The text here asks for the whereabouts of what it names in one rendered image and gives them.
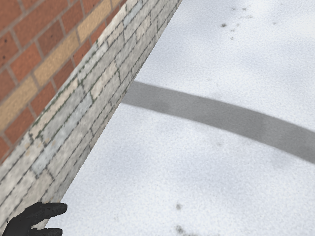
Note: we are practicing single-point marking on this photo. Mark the left robot hand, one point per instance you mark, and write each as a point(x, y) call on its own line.
point(21, 224)

